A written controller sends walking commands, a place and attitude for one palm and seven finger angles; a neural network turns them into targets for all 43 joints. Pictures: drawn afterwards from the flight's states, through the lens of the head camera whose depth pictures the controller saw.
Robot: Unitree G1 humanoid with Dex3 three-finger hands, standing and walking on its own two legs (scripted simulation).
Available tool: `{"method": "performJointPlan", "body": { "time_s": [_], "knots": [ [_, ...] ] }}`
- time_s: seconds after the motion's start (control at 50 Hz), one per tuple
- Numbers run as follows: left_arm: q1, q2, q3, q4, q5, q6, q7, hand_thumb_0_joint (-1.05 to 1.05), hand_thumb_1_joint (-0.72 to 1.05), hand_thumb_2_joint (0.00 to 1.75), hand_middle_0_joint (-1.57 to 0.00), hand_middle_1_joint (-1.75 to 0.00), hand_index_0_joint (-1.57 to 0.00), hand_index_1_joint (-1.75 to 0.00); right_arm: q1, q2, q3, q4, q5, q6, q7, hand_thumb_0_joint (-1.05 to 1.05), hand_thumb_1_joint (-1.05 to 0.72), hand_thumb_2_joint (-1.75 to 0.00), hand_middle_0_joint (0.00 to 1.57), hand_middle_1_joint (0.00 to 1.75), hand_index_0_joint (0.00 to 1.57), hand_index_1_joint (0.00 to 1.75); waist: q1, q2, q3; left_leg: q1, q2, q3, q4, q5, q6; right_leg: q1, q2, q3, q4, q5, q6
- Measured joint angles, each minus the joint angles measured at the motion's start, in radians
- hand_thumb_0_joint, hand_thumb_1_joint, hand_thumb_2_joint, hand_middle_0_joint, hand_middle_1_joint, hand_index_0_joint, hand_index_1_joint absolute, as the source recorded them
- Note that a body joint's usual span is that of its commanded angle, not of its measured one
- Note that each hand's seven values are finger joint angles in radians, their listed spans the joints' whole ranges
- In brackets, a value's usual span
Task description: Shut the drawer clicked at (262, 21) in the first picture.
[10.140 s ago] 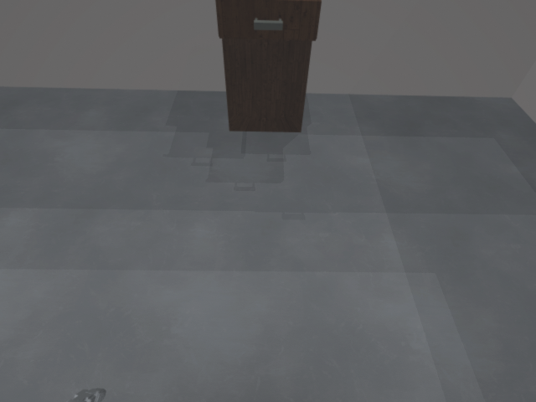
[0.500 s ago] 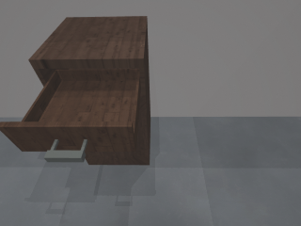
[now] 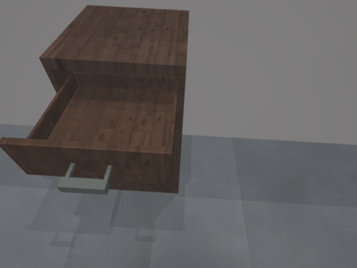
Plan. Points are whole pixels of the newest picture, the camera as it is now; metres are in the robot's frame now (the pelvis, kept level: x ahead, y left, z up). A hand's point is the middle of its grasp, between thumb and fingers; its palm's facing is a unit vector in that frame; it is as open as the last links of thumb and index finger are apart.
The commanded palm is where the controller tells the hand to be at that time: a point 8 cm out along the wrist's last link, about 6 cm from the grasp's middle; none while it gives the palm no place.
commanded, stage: come to a stop and stand still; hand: left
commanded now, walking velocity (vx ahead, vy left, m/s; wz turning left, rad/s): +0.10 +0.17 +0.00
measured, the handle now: (87, 177) +0.31 +0.25 +0.00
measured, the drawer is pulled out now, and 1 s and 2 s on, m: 0.30 0.30 0.30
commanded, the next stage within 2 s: look again from close up in 1.02 s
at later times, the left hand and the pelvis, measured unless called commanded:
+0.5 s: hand out of the picture +0.06 +0.21 -0.17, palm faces +0.05 -0.97 -0.22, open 7.4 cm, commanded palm none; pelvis +0.03 +0.03 +0.00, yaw +0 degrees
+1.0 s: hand out of the picture +0.06 +0.19 -0.16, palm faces +0.01 -0.97 -0.22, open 7.4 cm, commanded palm none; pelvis +0.02 +0.01 +0.00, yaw +0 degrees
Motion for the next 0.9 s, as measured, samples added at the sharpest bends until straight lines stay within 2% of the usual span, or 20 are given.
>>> {"method": "performJointPlan", "body": {
  "time_s": [0.04, 0.08, 0.12, 0.16, 0.18, 0.2, 0.22, 0.24, 0.28, 0.34, 0.42, 0.5, 0.56, 0.62, 0.7, 0.76, 0.9],
  "knots": [
    [-0.010, 0.004, 0.001, -0.005, -0.001, -0.003, 0.000, 0.01, 0.90, 0.90, -0.20, -0.30, -0.20, -0.30, 0.004, 0.002, 0.003, -0.006, 0.001, -0.002, -0.004, 0.00, -0.91, -0.90, 0.20, 0.30, 0.20, 0.30, -0.001, 0.006, 0.006, 0.004, -0.008, 0.004, 0.010, -0.013, 0.007, 0.000, -0.005, 0.005, 0.015, -0.011, -0.005],
    [-0.021, 0.002, 0.004, -0.012, -0.003, -0.015, 0.001, 0.01, 0.90, 0.90, -0.20, -0.30, -0.20, -0.30, 0.004, 0.001, 0.005, -0.008, 0.003, 0.000, -0.005, 0.00, -0.90, -0.90, 0.20, 0.30, 0.20, 0.30, -0.001, 0.024, 0.012, 0.001, -0.007, -0.001, 0.040, -0.036, 0.009, 0.011, -0.006, 0.002, 0.012, 0.023, 0.018],
    [-0.027, 0.002, 0.007, -0.024, -0.004, -0.032, 0.004, 0.01, 0.90, 0.90, -0.20, -0.30, -0.20, -0.30, -0.006, 0.002, 0.002, -0.009, 0.006, 0.008, -0.002, 0.00, -0.90, -0.90, 0.20, 0.30, 0.20, 0.30, -0.003, 0.034, 0.012, -0.032, -0.003, 0.003, 0.112, -0.066, -0.008, 0.016, -0.012, -0.007, 0.020, -0.004, 0.048],
    [-0.033, 0.004, 0.011, -0.035, 0.001, -0.043, 0.011, 0.01, 0.90, 0.90, -0.20, -0.30, -0.20, -0.30, -0.030, 0.004, -0.005, -0.013, 0.007, 0.018, 0.002, 0.00, -0.90, -0.90, 0.20, 0.30, 0.20, 0.30, 0.001, 0.028, 0.018, -0.085, 0.001, 0.007, 0.201, -0.139, -0.028, 0.025, -0.026, -0.013, 0.018, -0.016, 0.058],
    [-0.035, 0.005, 0.013, -0.040, 0.003, -0.042, 0.014, 0.01, 0.90, 0.90, -0.20, -0.30, -0.20, -0.30, -0.046, 0.005, -0.009, -0.018, 0.010, 0.019, 0.004, 0.01, -0.90, -0.90, 0.20, 0.30, 0.20, 0.30, 0.003, 0.022, 0.024, -0.096, 0.006, 0.005, 0.188, -0.139, -0.033, 0.030, -0.034, -0.012, 0.016, -0.016, 0.062],
    [-0.034, 0.008, 0.013, -0.044, 0.002, -0.036, 0.017, 0.01, 0.90, 0.90, -0.20, -0.30, -0.20, -0.30, -0.061, 0.006, -0.012, -0.025, 0.012, 0.014, 0.005, 0.01, -0.90, -0.90, 0.20, 0.30, 0.20, 0.30, 0.002, 0.014, 0.029, -0.091, 0.013, 0.005, 0.124, -0.079, -0.037, 0.031, -0.042, -0.009, 0.023, -0.019, 0.068],
    [-0.033, 0.009, 0.012, -0.046, -0.001, -0.027, 0.017, 0.00, 0.90, 0.90, -0.20, -0.30, -0.20, -0.30, -0.072, 0.002, -0.014, -0.032, 0.009, 0.004, 0.003, 0.01, -0.91, -0.90, 0.20, 0.30, 0.20, 0.30, 0.001, 0.012, 0.033, -0.083, 0.021, 0.010, 0.074, 0.033, -0.035, 0.027, -0.046, -0.007, 0.042, -0.029, 0.070],
    [-0.035, 0.011, 0.011, -0.042, -0.005, -0.015, 0.018, 0.00, 0.90, 0.90, -0.20, -0.30, -0.20, -0.30, -0.083, -0.001, -0.017, -0.033, 0.005, -0.003, -0.002, 0.01, -0.91, -0.90, 0.20, 0.30, 0.20, 0.30, 0.002, 0.003, 0.035, -0.080, 0.014, 0.022, 0.079, 0.057, -0.022, 0.020, -0.050, 0.007, 0.068, -0.050, 0.065],
    [-0.040, 0.014, 0.008, -0.029, -0.008, 0.007, 0.021, 0.01, 0.90, 0.90, -0.20, -0.30, -0.20, -0.30, -0.101, -0.003, -0.018, -0.035, 0.001, -0.010, -0.008, 0.01, -0.92, -0.90, 0.20, 0.30, 0.20, 0.30, 0.006, -0.011, 0.030, -0.061, 0.002, 0.042, 0.071, 0.024, 0.004, -0.005, -0.042, 0.040, 0.143, -0.131, 0.049],
    [-0.057, 0.016, 0.000, -0.017, -0.009, 0.017, 0.020, 0.01, 0.90, 0.90, -0.20, -0.30, -0.19, -0.30, -0.124, -0.004, -0.015, -0.038, -0.001, -0.017, -0.019, 0.01, -0.93, -0.90, 0.20, 0.30, 0.20, 0.30, -0.002, -0.012, 0.028, -0.029, -0.006, 0.046, 0.012, 0.026, 0.016, -0.029, -0.020, 0.046, 0.196, -0.141, 0.040],
    [-0.083, 0.012, -0.009, -0.023, -0.013, 0.012, 0.017, 0.01, 0.91, 0.90, -0.20, -0.30, -0.19, -0.30, -0.148, -0.009, -0.014, -0.033, 0.004, -0.018, -0.026, 0.01, -0.93, -0.90, 0.20, 0.30, 0.20, 0.30, -0.006, -0.002, 0.035, -0.001, -0.007, 0.043, -0.046, 0.061, 0.013, -0.006, 0.001, 0.033, 0.090, -0.066, 0.043],
    [-0.094, 0.015, -0.011, -0.026, -0.011, 0.005, 0.013, 0.01, 0.92, 0.90, -0.20, -0.30, -0.19, -0.30, -0.165, -0.010, -0.020, -0.027, 0.008, -0.008, -0.027, 0.01, -0.93, -0.90, 0.20, 0.30, 0.20, 0.30, -0.007, 0.006, 0.039, -0.004, -0.002, 0.050, -0.032, 0.052, 0.000, 0.030, 0.014, 0.040, -0.032, 0.060, 0.033],
    [-0.087, 0.008, -0.019, -0.024, -0.009, -0.003, 0.011, 0.01, 0.92, 0.90, -0.20, -0.30, -0.19, -0.30, -0.172, -0.020, -0.024, -0.018, 0.011, 0.002, -0.024, 0.01, -0.93, -0.90, 0.20, 0.30, 0.20, 0.30, -0.017, 0.034, 0.030, -0.005, 0.020, 0.045, -0.036, 0.053, -0.014, 0.038, 0.037, 0.033, -0.056, 0.056, 0.021],
    [-0.077, 0.010, -0.026, -0.016, -0.010, -0.010, 0.011, 0.01, 0.92, 0.90, -0.20, -0.30, -0.19, -0.30, -0.166, -0.021, -0.021, -0.006, 0.013, 0.002, -0.019, 0.01, -0.93, -0.90, 0.20, 0.30, 0.20, 0.30, -0.025, 0.037, 0.017, 0.004, 0.030, 0.043, -0.064, 0.070, -0.025, 0.046, 0.048, 0.032, -0.083, 0.067, 0.010],
    [-0.059, 0.014, -0.040, -0.033, -0.011, -0.024, 0.026, 0.01, 0.92, 0.90, -0.20, -0.30, -0.20, -0.30, -0.133, -0.029, -0.019, -0.041, 0.013, 0.016, 0.001, 0.01, -0.93, -0.90, 0.20, 0.30, 0.20, 0.30, -0.036, 0.042, 0.003, -0.040, 0.056, 0.026, -0.003, 0.049, -0.038, 0.033, 0.070, 0.012, -0.079, 0.072, -0.003],
    [-0.049, 0.017, -0.047, -0.044, -0.013, -0.021, 0.020, 0.01, 0.92, 0.90, -0.20, -0.30, -0.20, -0.30, -0.102, -0.034, -0.020, -0.058, 0.008, 0.018, 0.006, 0.01, -0.92, -0.90, 0.20, 0.30, 0.20, 0.30, -0.042, 0.041, -0.011, -0.049, 0.058, 0.017, 0.024, 0.035, -0.039, 0.028, 0.071, 0.004, -0.058, 0.056, -0.009],
    [-0.054, 0.025, -0.051, -0.055, -0.017, -0.022, 0.012, 0.01, 0.91, 0.90, -0.20, -0.30, -0.20, -0.30, -0.063, -0.028, -0.003, -0.048, 0.007, 0.011, 0.007, 0.01, -0.91, -0.90, 0.20, 0.30, 0.20, 0.30, -0.038, 0.040, -0.019, -0.034, 0.058, 0.016, 0.007, 0.044, -0.041, 0.042, 0.072, 0.003, -0.070, 0.063, -0.009]
  ]
}}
